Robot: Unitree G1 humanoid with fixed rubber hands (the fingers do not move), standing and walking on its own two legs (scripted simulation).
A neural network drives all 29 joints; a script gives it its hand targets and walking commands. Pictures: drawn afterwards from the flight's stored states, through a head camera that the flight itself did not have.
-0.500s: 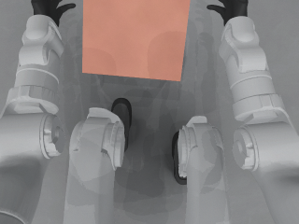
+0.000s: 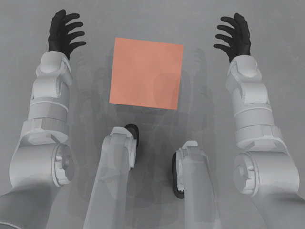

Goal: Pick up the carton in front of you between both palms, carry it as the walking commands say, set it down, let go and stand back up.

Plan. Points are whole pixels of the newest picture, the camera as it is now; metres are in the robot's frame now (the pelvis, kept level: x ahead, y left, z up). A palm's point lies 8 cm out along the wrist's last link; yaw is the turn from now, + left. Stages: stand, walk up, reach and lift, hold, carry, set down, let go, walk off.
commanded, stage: set down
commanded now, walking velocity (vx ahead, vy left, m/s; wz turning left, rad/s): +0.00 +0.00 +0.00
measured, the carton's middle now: (146, 80) +0.47 +0.09 -0.39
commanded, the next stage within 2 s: let go in 0.34 s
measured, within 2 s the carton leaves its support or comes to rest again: neither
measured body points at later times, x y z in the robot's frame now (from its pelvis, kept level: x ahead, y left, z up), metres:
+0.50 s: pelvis +0.03 +0.01 +0.13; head +0.31 +0.06 +0.49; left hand +0.46 +0.28 +0.01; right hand +0.51 -0.13 +0.02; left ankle +0.14 +0.12 -0.48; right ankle +0.05 -0.13 -0.48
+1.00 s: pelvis +0.10 +0.01 +0.24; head +0.23 +0.03 +0.67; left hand +0.30 +0.26 +0.14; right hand +0.36 -0.19 +0.14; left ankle +0.14 +0.12 -0.48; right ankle +0.05 -0.13 -0.48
